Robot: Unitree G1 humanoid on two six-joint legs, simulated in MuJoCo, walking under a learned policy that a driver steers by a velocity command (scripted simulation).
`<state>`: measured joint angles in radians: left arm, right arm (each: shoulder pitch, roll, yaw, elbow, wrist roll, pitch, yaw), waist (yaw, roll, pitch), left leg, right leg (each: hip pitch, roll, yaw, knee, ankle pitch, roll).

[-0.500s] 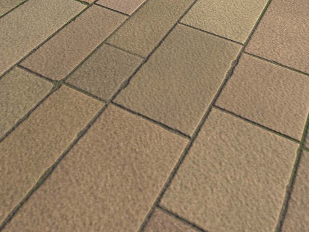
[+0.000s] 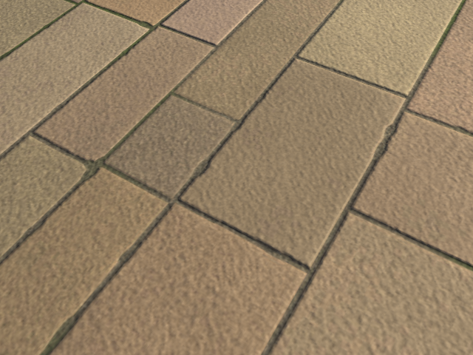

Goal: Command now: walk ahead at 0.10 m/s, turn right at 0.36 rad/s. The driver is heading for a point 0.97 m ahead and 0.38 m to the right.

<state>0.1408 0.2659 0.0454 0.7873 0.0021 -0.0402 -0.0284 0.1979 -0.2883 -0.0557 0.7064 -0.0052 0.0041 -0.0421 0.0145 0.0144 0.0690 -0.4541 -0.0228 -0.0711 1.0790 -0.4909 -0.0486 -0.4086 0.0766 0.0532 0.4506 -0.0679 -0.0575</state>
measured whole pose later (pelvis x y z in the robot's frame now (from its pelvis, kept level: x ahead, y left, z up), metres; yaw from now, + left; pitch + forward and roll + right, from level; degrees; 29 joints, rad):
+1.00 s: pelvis +0.03 +0.00 +0.01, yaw -33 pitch +2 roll +1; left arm 0.15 0.29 0.05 0.65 0.00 0.03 0.02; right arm 0.16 -0.31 -0.08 0.71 0.00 0.01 -0.03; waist 0.00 0.02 0.04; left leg -0.47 0.02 -0.04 0.85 -0.35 -0.09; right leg -0.27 0.07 0.10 0.46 -0.21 -0.06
